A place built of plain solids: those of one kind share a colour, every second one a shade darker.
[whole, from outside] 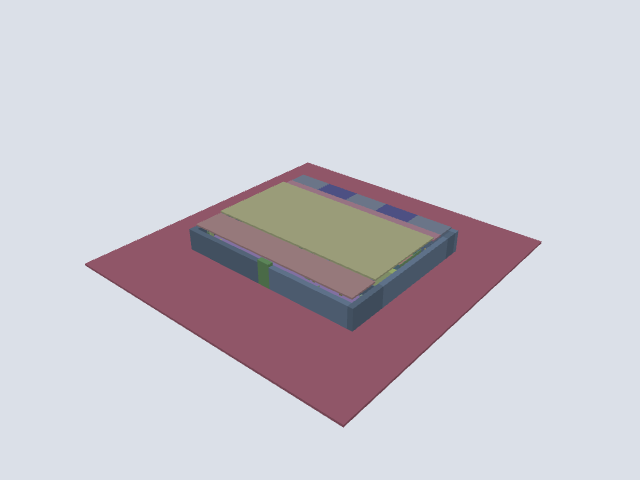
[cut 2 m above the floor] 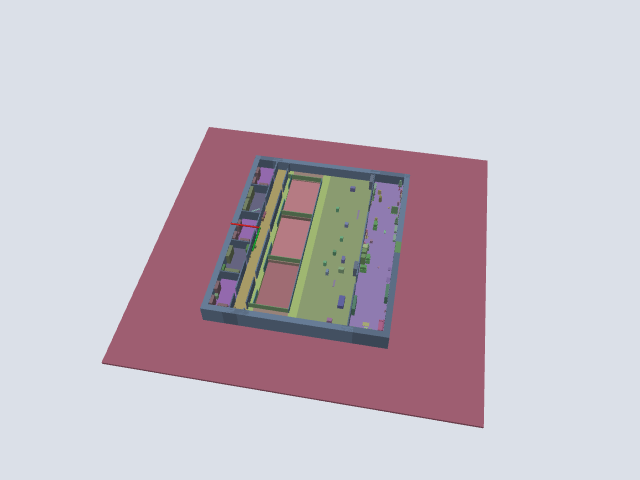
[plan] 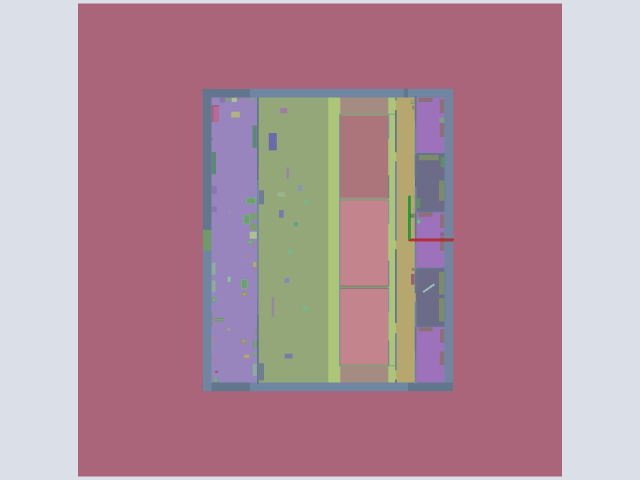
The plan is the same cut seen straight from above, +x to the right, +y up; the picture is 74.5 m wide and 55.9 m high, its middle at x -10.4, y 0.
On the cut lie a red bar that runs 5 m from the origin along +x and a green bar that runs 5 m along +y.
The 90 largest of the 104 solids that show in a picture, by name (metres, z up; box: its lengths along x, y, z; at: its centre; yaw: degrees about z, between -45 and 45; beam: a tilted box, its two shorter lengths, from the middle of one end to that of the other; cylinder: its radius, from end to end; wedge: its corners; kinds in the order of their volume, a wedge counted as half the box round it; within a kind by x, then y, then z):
{
 "ground_under_all_1": {"box": [56.38, 55.09, 0.4], "at": [-10.4, 0.0, -0.75]},
 "wall_1": {"box": [1.0, 16.4, 4.04], "at": [-23.54, -9.4, 1.42]},
 "wall_2": {"box": [1.0, 16.4, 4.04], "at": [-23.54, 9.4, 1.42]},
 "wall_3": {"box": [7.3, 1.0, 4.04], "at": [-20.39, -17.1, 1.42]},
 "wall_4": {"box": [7.3, 1.0, 4.04], "at": [-20.39, 17.1, 1.42]},
 "wall_5": {"box": [0.2, 8.15, 4.04], "at": [-17.64, -12.73, 1.42]},
 "wall_6": {"box": [0.2, 13.9, 4.04], "at": [-17.64, 0.0, 1.42]},
 "wall_7": {"box": [0.2, 8.15, 4.04], "at": [-17.64, 12.73, 1.42]},
 "wall_8": {"box": [17.88, 1.0, 4.04], "at": [-9.6, -17.1, 1.42]},
 "wall_9": {"box": [17.88, 1.0, 4.04], "at": [-9.6, 17.1, 1.42]},
 "wall_10": {"box": [0.2, 4.29, 4.04], "at": [-1.56, -13.01, 1.42]},
 "wall_11": {"box": [0.2, 8.59, 4.04], "at": [-1.56, -5.37, 1.42]},
 "wall_12": {"box": [0.2, 9.24, 4.04], "at": [-1.56, 4.55, 1.42]},
 "wall_13": {"box": [0.2, 4.93, 4.04], "at": [-1.56, 12.69, 1.42]},
 "wall_14": {"box": [4.1, 1.0, 4.04], "at": [-0.41, -17.1, 1.42]},
 "wall_15": {"box": [4.1, 1.0, 4.04], "at": [-0.41, 17.1, 1.42]},
 "wall_16": {"box": [0.2, 2.97, 4.04], "at": [0.74, -15.32, 1.42]},
 "wall_17": {"box": [0.2, 5.73, 4.04], "at": [0.74, -10.02, 1.42]},
 "wall_18": {"box": [0.2, 2.97, 4.04], "at": [0.74, -8.64, 1.42]},
 "wall_19": {"box": [0.2, 5.73, 4.04], "at": [0.74, -3.34, 1.42]},
 "wall_20": {"box": [0.2, 2.97, 4.04], "at": [0.74, -1.96, 1.42]},
 "wall_21": {"box": [0.2, 2.97, 4.04], "at": [0.74, 1.96, 1.42]},
 "wall_22": {"box": [0.2, 2.97, 4.04], "at": [0.74, 4.72, 1.42]},
 "wall_23": {"box": [0.2, 2.97, 4.04], "at": [0.74, 8.64, 1.42]},
 "wall_24": {"box": [0.2, 2.97, 4.04], "at": [0.74, 11.4, 1.42]},
 "wall_25": {"box": [0.2, 2.97, 4.04], "at": [0.74, 15.32, 1.42]},
 "wall_26": {"box": [0.2, 2.97, 4.04], "at": [0.74, 15.32, 1.42]},
 "wall_27": {"box": [5.25, 1.0, 4.04], "at": [2.46, -17.1, 1.42]},
 "wall_28": {"box": [3.65, 0.2, 4.04], "at": [2.46, -10.02, 1.42]},
 "wall_29": {"box": [3.65, 0.2, 4.04], "at": [2.46, -3.34, 1.42]},
 "wall_30": {"box": [3.65, 0.2, 4.04], "at": [2.46, 3.34, 1.42]},
 "wall_31": {"box": [3.65, 0.2, 4.04], "at": [2.46, 10.02, 1.42]},
 "wall_32": {"box": [5.25, 1.0, 4.04], "at": [2.46, 17.1, 1.42]},
 "wall_33": {"box": [1.0, 8.48, 4.04], "at": [4.59, -13.36, 1.42]},
 "wall_34": {"box": [1.0, 8.48, 4.04], "at": [4.59, -6.68, 1.42]},
 "wall_35": {"box": [1.0, 8.48, 4.04], "at": [4.59, 0.0, 1.42]},
 "wall_36": {"box": [1.0, 8.48, 4.04], "at": [4.59, 6.68, 1.42]},
 "wall_37": {"box": [1.0, 8.48, 4.04], "at": [4.59, 13.36, 1.42]},
 "floor_yard_1": {"box": [8.2, 33.4, 1.26], "at": [-13.54, 0.0, 0.03]},
 "floor_lobby_1": {"box": [5.5, 33.4, 1.26], "at": [-20.39, 0.0, 0.03]},
 "ceil_hall_1": {"box": [16.08, 33.4, 0.3], "at": [-9.6, 0.0, 4.56]},
 "floor_plot_1": {"box": [5.58, 8.75, 1.1], "at": [-5.25, -10.07, -0.05]},
 "floor_plot_2": {"box": [5.58, 9.85, 0.6], "at": [-5.25, -0.38, -0.3]},
 "floor_plot_3": {"box": [5.58, 9.5, 0.6], "at": [-5.25, 9.7, -0.3]},
 "floor_walkway_1": {"box": [1.4, 33.4, 1.26], "at": [-8.74, 0.0, 0.03]},
 "floor_walkway_2": {"box": [0.9, 33.4, 1.26], "at": [-2.01, 0.0, 0.03]},
 "floor_back_corridor_1": {"box": [2.3, 33.4, 1.26], "at": [-0.41, 0.0, 0.03]},
 "floor_store_1": {"box": [3.45, 6.68, 1.26], "at": [2.46, -13.36, 0.03]},
 "floor_store_2": {"box": [3.45, 6.68, 1.26], "at": [2.46, 0.0, 0.03]},
 "floor_store_3": {"box": [3.45, 6.68, 1.26], "at": [2.46, 13.36, 0.03]},
 "floor_office_1": {"box": [3.45, 6.68, 1.26], "at": [2.46, -6.68, 0.03]},
 "floor_office_2": {"box": [3.45, 6.68, 1.26], "at": [2.46, 6.68, 0.03]},
 "ceil_lobby_1": {"box": [5.5, 33.4, 0.3], "at": [-20.39, 0.0, 4.21]},
 "floor_baulk_1": {"box": [5.58, 2.25, 1.26], "at": [-5.25, -15.57, 0.03]},
 "floor_baulk_2": {"box": [5.58, 0.4, 1.26], "at": [-5.25, -5.5, 0.03]},
 "floor_baulk_3": {"box": [5.58, 0.4, 1.26], "at": [-5.25, 4.75, 0.03]},
 "floor_baulk_4": {"box": [5.58, 2.25, 1.26], "at": [-5.25, 15.57, 0.03]},
 "ceil_back_corridor_1": {"box": [2.3, 33.4, 0.3], "at": [-0.41, 0.0, 4.06]},
 "ceil_store_1": {"box": [3.45, 6.68, 0.3], "at": [2.46, -13.36, 4.06]},
 "ceil_store_2": {"box": [3.45, 6.68, 0.3], "at": [2.46, 0.0, 4.06]},
 "ceil_store_3": {"box": [3.45, 6.68, 0.3], "at": [2.46, 13.36, 4.06]},
 "shelves_store_1": {"box": [1.6, 0.5, 2.0], "at": [1.89, -10.4, 1.66]},
 "shelves_store_2": {"box": [1.6, 0.5, 2.0], "at": [1.89, 2.96, 1.66]},
 "shelves_store_3": {"box": [1.6, 0.5, 2.0], "at": [1.89, 16.32, 1.66]},
 "shelves_store_4": {"box": [0.5, 1.6, 2.0], "at": [3.81, -13.77, 1.66]},
 "shelves_store_5": {"box": [0.5, 1.6, 2.0], "at": [3.81, -11.17, 1.66]},
 "shelves_store_6": {"box": [0.5, 1.6, 2.0], "at": [3.81, -0.46, 1.66]},
 "shelves_store_7": {"box": [0.5, 1.6, 2.0], "at": [3.81, 2.19, 1.66]},
 "shelves_store_8": {"box": [0.5, 1.6, 2.0], "at": [3.81, 12.8, 1.66]},
 "shelves_store_9": {"box": [0.5, 1.6, 2.0], "at": [3.81, 15.55, 1.66]},
 "ceil_office_1": {"box": [3.45, 6.68, 0.3], "at": [2.46, -6.68, 4.06]},
 "ceil_office_2": {"box": [3.45, 6.68, 0.3], "at": [2.46, 6.68, 4.06]},
 "cabinets_office_1": {"box": [2.35, 0.6, 2.0], "at": [2.27, 9.59, 1.66]},
 "cabinets_office_2": {"box": [0.6, 2.7, 2.0], "at": [3.76, -8.14, 1.66]},
 "cabinets_office_3": {"box": [0.6, 2.7, 2.0], "at": [3.76, -5.04, 1.66]},
 "cabinets_office_4": {"box": [0.6, 2.35, 2.0], "at": [3.76, 5.75, 1.66]},
 "door_leaf_1": {"box": [0.97, 2.4, 4.53], "at": [-23.55, 0.0, 1.67]},
 "rail_far_1": {"box": [0.12, 29.42, 2.31], "at": [-8.1, 0.0, 0.56]},
 "rail_baulk_1": {"box": [5.58, 0.12, 2.31], "at": [-5.25, -5.5, 0.56]},
 "rail_baulk_2": {"box": [5.58, 0.12, 2.31], "at": [-5.25, 4.75, 0.56]},
 "rail_baulk_3": {"box": [6.38, 0.12, 2.31], "at": [-4.85, -14.65, 0.56]},
 "rail_baulk_4": {"box": [6.38, 0.12, 2.31], "at": [-4.85, 14.65, 0.56]},
 "lockers_lobby_1": {"box": [0.5, 2.6, 1.8], "at": [-22.76, 8.95, 1.56]},
 "lockers_lobby_2": {"box": [0.5, 2.6, 1.8], "at": [-18.02, 12.05, 1.56]},
 "cabinets_hall_1": {"box": [0.6, 2.0, 2.0], "at": [-17.21, -15.35, 1.66]},
 "cabinets_hall_2": {"box": [0.6, 1.65, 2.0], "at": [-17.21, 4.97, 1.66]},
 "drinks_machine_lobby_1": {"box": [0.75, 0.8, 1.85], "at": [-18.14, 1.55, 1.58]},
 "drinks_machine_lobby_2": {"box": [0.75, 0.8, 1.85], "at": [-18.14, 2.75, 1.58]},
 "console_hall_1": {"box": [0.95, 2.0, 0.79], "at": [-15.9, 11.46, 1.05]},
 "machine_lobby_1": {"box": [0.8, 0.8, 1.7], "at": [-18.17, 0.55, 1.61]}
}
